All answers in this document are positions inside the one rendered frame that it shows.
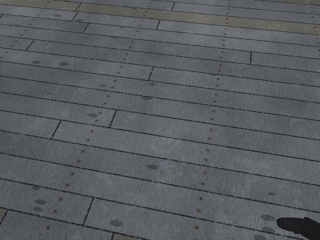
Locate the robot right hand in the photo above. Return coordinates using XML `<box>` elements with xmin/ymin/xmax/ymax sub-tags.
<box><xmin>276</xmin><ymin>217</ymin><xmax>320</xmax><ymax>240</ymax></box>

